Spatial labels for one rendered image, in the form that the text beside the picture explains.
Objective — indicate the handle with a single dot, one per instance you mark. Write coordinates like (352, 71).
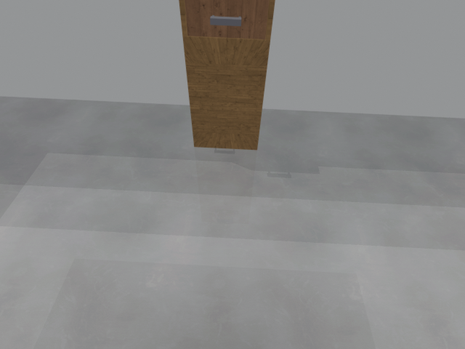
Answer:
(232, 21)

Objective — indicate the cabinet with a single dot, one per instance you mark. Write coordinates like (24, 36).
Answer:
(226, 80)

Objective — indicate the drawer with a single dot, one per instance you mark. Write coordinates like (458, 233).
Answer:
(253, 15)

